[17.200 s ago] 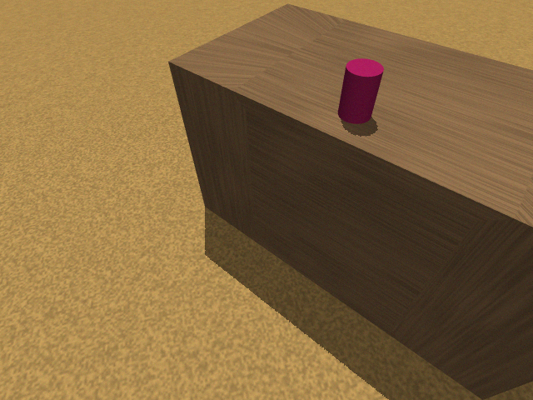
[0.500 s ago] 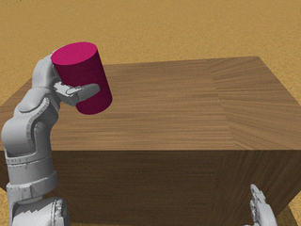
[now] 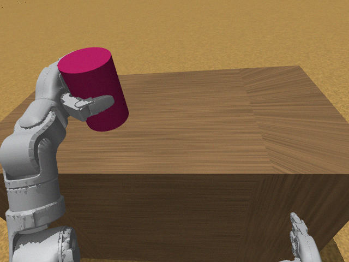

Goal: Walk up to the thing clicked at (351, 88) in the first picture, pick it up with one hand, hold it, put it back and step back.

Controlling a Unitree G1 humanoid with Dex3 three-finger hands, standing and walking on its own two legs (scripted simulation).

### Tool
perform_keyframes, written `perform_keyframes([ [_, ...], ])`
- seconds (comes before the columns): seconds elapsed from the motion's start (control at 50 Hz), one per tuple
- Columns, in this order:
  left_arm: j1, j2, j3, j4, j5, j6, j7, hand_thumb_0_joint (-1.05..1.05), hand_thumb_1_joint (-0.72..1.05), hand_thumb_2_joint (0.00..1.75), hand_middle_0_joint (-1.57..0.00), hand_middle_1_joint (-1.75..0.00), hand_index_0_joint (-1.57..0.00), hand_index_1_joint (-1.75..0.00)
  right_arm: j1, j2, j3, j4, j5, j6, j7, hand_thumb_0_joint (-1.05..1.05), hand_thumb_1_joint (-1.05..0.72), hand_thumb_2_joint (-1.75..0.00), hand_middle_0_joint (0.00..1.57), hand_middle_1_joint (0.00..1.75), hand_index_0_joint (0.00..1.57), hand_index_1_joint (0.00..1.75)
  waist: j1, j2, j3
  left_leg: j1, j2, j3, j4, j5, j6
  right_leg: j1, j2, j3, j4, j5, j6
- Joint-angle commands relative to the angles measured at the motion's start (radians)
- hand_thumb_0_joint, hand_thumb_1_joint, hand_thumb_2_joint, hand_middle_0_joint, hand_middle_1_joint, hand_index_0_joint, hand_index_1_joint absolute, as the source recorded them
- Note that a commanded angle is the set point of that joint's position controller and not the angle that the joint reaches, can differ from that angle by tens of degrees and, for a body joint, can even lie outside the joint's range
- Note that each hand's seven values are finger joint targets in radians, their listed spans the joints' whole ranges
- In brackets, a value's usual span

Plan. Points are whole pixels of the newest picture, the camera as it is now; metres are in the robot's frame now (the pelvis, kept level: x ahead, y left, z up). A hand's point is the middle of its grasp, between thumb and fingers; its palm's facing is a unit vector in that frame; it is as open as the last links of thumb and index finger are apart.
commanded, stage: hold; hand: left
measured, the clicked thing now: (97, 91) +0.34 +0.15 +0.29
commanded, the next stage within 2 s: crouch in 1.52 s
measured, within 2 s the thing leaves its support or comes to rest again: neither
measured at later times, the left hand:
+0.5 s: hand (93, 88) +0.33 +0.16 +0.30, palm faces +0.08 -1.00 -0.02, open 11.7 cm
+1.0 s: hand (93, 87) +0.34 +0.16 +0.29, palm faces +0.07 -1.00 -0.01, open 11.7 cm
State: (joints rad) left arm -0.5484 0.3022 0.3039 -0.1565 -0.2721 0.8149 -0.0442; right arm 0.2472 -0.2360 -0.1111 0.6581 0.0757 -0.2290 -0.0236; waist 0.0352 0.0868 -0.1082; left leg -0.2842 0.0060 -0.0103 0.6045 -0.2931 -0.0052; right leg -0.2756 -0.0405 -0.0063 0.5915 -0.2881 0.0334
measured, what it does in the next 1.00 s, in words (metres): stands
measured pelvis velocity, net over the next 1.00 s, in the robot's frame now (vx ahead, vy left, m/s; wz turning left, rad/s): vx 0.00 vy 0.00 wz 0.00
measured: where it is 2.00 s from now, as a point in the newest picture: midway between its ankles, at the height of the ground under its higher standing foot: outside the picture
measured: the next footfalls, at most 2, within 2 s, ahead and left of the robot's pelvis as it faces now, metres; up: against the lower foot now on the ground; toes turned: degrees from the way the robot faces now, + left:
none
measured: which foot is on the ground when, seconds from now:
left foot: down 0.00-1.00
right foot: down 0.00-1.00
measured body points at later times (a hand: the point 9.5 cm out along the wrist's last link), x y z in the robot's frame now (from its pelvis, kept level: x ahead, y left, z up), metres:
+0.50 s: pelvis +0.00 +0.00 +0.00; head -0.05 -0.04 +0.45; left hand +0.32 +0.21 +0.30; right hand +0.17 -0.26 -0.08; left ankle +0.02 +0.12 -0.73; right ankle +0.02 -0.14 -0.73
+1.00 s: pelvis +0.00 +0.00 +0.00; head -0.05 -0.04 +0.45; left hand +0.33 +0.21 +0.30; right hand +0.17 -0.26 -0.07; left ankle +0.02 +0.12 -0.73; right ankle +0.02 -0.14 -0.73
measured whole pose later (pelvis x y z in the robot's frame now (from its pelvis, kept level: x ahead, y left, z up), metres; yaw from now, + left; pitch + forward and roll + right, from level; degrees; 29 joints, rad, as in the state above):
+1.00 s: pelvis +0.00 +0.00 +0.00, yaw +0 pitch -2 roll +0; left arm -0.55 0.31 0.31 -0.13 -0.27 0.79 -0.05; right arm 0.26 -0.23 -0.10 0.65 0.07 -0.23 -0.03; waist 0.03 0.09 -0.11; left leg -0.28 0.01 -0.01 0.60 -0.29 -0.01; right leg -0.28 -0.04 0.00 0.60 -0.29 0.03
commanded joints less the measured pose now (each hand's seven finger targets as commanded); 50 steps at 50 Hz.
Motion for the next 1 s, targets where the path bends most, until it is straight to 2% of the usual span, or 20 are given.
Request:
perform_keyframes([
  [0.0,-0.439,0.197,0.073,-0.166,-0.008,-0.071,-0.002,0.00,-0.06,1.23,-1.23,-1.40,-1.25,-1.41,-0.136,-0.122,-0.041,-0.171,0.005,-0.060,0.001,0.00,0.53,-0.06,0.05,0.05,0.05,0.05,-0.001,-0.077,-0.156,0.088,-0.019,0.011,-0.094,0.139,0.011,-0.004,0.041,-0.047,-0.103,0.108,-0.028],
  [0.04,-0.417,0.179,0.053,-0.159,-0.006,-0.068,-0.005,0.00,-0.04,1.22,-1.22,-1.38,-1.24,-1.39,-0.133,-0.115,-0.034,-0.170,0.007,-0.061,0.003,0.00,0.53,-0.06,0.05,0.05,0.05,0.05,-0.002,-0.101,-0.146,0.083,-0.021,0.012,-0.093,0.134,0.013,-0.007,0.041,-0.050,-0.109,0.103,-0.026],
  [0.08,-0.410,0.206,0.082,-0.175,-0.011,-0.073,-0.003,0.00,-0.03,1.22,-1.22,-1.39,-1.25,-1.40,-0.140,-0.126,-0.042,-0.188,0.008,-0.063,0.004,0.00,0.53,-0.06,0.05,0.05,0.05,0.05,0.005,-0.112,-0.151,0.079,-0.022,0.011,-0.095,0.120,0.015,0.004,0.039,-0.047,-0.114,0.095,-0.023],
  [0.12,-0.433,0.199,0.067,-0.214,-0.006,-0.081,0.001,0.00,-0.06,1.21,-1.21,-1.39,-1.24,-1.39,-0.147,-0.110,-0.032,-0.184,0.010,-0.061,0.005,0.00,0.52,-0.06,0.05,0.05,0.05,0.05,0.007,-0.068,-0.163,0.092,-0.022,0.014,-0.095,0.138,0.012,-0.001,0.040,-0.045,-0.102,0.108,-0.029],
  [0.16,-0.410,0.182,0.069,-0.182,-0.010,-0.080,0.002,0.00,-0.05,1.23,-1.22,-1.40,-1.25,-1.40,-0.139,-0.124,-0.043,-0.191,0.008,-0.059,0.002,0.00,0.52,-0.06,0.05,0.05,0.05,0.05,-0.001,-0.116,-0.153,0.087,-0.015,0.005,-0.095,0.137,0.014,0.003,0.042,-0.048,-0.104,0.109,-0.025],
  [0.18,-0.417,0.175,0.059,-0.220,-0.011,-0.084,0.006,0.00,-0.04,1.23,-1.23,-1.40,-1.25,-1.41,-0.156,-0.103,-0.023,-0.183,0.008,-0.059,0.003,0.00,0.53,-0.06,0.05,0.05,0.05,0.05,0.015,-0.084,-0.147,0.076,-0.020,0.008,-0.096,0.131,0.013,0.007,0.037,-0.047,-0.102,0.104,-0.028],
  [0.22,-0.429,0.208,0.084,-0.202,-0.008,-0.086,0.011,0.00,-0.05,1.23,-1.23,-1.41,-1.26,-1.41,-0.151,-0.114,-0.034,-0.175,0.007,-0.061,0.000,0.00,0.52,-0.06,0.05,0.05,0.05,0.05,0.009,-0.094,-0.153,0.078,-0.021,0.010,-0.090,0.129,0.014,0.008,0.037,-0.043,-0.102,0.101,-0.026],
  [0.26,-0.453,0.192,0.057,-0.205,-0.001,-0.087,0.012,0.00,-0.07,1.23,-1.24,-1.41,-1.27,-1.42,-0.154,-0.108,-0.027,-0.172,0.005,-0.060,-0.003,0.00,0.52,-0.06,0.05,0.05,0.05,0.05,-0.002,-0.070,-0.161,0.088,-0.022,0.012,-0.092,0.123,0.014,-0.001,0.036,-0.042,-0.100,0.102,-0.028],
  [0.3,-0.432,0.204,0.078,-0.194,-0.004,-0.087,0.011,0.00,-0.04,1.23,-1.23,-1.40,-1.26,-1.40,-0.154,-0.102,-0.019,-0.162,0.003,-0.061,-0.005,0.00,0.53,-0.06,0.05,0.05,0.05,0.05,0.006,-0.089,-0.156,0.079,-0.023,0.011,-0.089,0.122,0.014,0.003,0.036,-0.045,-0.106,0.101,-0.024],
  [0.42,-0.434,0.192,0.052,-0.194,-0.006,-0.083,-0.006,0.00,-0.03,1.24,-1.23,-1.41,-1.26,-1.41,-0.158,-0.109,-0.019,-0.171,0.005,-0.067,-0.008,0.00,0.52,-0.06,0.05,0.05,0.05,0.05,-0.003,-0.085,-0.172,0.092,-0.021,0.008,-0.092,0.127,0.014,0.002,0.038,-0.046,-0.103,0.107,-0.027],
  [0.48,-0.412,0.206,0.073,-0.164,-0.012,-0.077,-0.007,0.00,-0.04,1.24,-1.23,-1.40,-1.25,-1.41,-0.145,-0.118,-0.027,-0.155,0.006,-0.068,-0.011,0.00,0.53,-0.06,0.05,0.05,0.05,0.05,-0.001,-0.095,-0.148,0.085,-0.022,0.010,-0.088,0.133,0.014,-0.006,0.039,-0.046,-0.106,0.107,-0.025],
  [0.52,-0.424,0.172,0.037,-0.172,-0.005,-0.075,-0.007,0.00,-0.05,1.24,-1.24,-1.41,-1.26,-1.41,-0.153,-0.107,-0.018,-0.168,0.006,-0.070,-0.008,0.00,0.52,-0.06,0.05,0.05,0.05,0.05,-0.004,-0.089,-0.145,0.080,-0.025,0.013,-0.091,0.128,0.014,-0.013,0.039,-0.046,-0.105,0.104,-0.027],
  [0.56,-0.433,0.202,0.065,-0.184,-0.010,-0.078,-0.004,0.00,-0.02,1.24,-1.23,-1.40,-1.26,-1.41,-0.149,-0.105,-0.018,-0.163,0.007,-0.069,-0.009,0.00,0.53,-0.06,0.05,0.05,0.05,0.05,0.002,-0.093,-0.147,0.074,-0.029,0.016,-0.092,0.112,0.017,-0.006,0.034,-0.042,-0.113,0.092,-0.025],
  [0.64,-0.456,0.202,0.065,-0.169,-0.004,-0.085,0.005,0.00,-0.03,1.25,-1.23,-1.41,-1.25,-1.41,-0.144,-0.111,-0.029,-0.164,0.007,-0.068,-0.011,0.00,0.53,-0.06,0.05,0.05,0.05,0.05,-0.010,-0.092,-0.152,0.088,-0.027,0.016,-0.090,0.124,0.015,-0.013,0.036,-0.042,-0.106,0.106,-0.026],
  [0.66,-0.446,0.216,0.079,-0.154,-0.006,-0.089,0.008,0.00,-0.03,1.25,-1.23,-1.42,-1.25,-1.42,-0.140,-0.109,-0.030,-0.147,0.007,-0.069,-0.011,0.00,0.53,-0.06,0.05,0.05,0.05,0.05,0.001,-0.091,-0.136,0.075,-0.026,0.015,-0.089,0.117,0.015,-0.012,0.036,-0.044,-0.108,0.094,-0.027],
  [0.68,-0.437,0.204,0.074,-0.140,-0.004,-0.090,0.006,0.00,-0.02,1.25,-1.23,-1.42,-1.26,-1.42,-0.135,-0.115,-0.034,-0.158,0.005,-0.070,-0.012,0.00,0.53,-0.06,0.05,0.05,0.05,0.05,-0.013,-0.120,-0.157,0.090,-0.021,0.011,-0.091,0.124,0.016,-0.009,0.039,-0.045,-0.107,0.103,-0.024],
  [0.7,-0.457,0.204,0.064,-0.165,-0.001,-0.096,0.007,0.00,-0.04,1.24,-1.24,-1.41,-1.26,-1.42,-0.151,-0.108,-0.023,-0.176,0.004,-0.073,-0.011,0.00,0.53,-0.06,0.05,0.05,0.05,0.05,0.001,-0.106,-0.157,0.081,-0.023,0.009,-0.092,0.128,0.014,-0.004,0.038,-0.046,-0.105,0.105,-0.026],
  [0.82,-0.454,0.215,0.072,-0.172,0.001,-0.103,0.003,0.00,-0.02,1.25,-1.22,-1.41,-1.25,-1.41,-0.153,-0.110,-0.020,-0.196,0.005,-0.070,-0.009,0.00,0.53,-0.06,0.05,0.05,0.05,0.05,0.008,-0.089,-0.187,0.096,-0.022,0.010,-0.083,0.177,0.013,0.017,0.039,-0.047,-0.094,0.146,-0.027],
  [0.86,-0.452,0.207,0.064,-0.169,0.003,-0.101,0.001,0.00,-0.03,1.24,-1.22,-1.40,-1.25,-1.40,-0.140,-0.096,-0.011,-0.171,0.004,-0.066,-0.006,0.00,0.53,-0.06,0.05,0.05,0.05,0.05,0.005,-0.050,-0.167,0.097,-0.019,0.009,-0.090,0.161,0.007,0.000,0.041,-0.047,-0.094,0.130,-0.030],
  [0.98,-0.437,0.203,0.069,-0.149,-0.006,-0.093,-0.011,0.00,-0.02,1.27,-1.24,-1.42,-1.27,-1.43,-0.140,-0.113,-0.020,-0.183,0.002,-0.068,-0.010,0.00,0.52,-0.06,0.05,0.05,0.05,0.05,-0.008,-0.103,-0.165,0.091,-0.021,0.013,-0.086,0.154,0.017,0.012,0.039,-0.043,-0.102,0.131,-0.024],
])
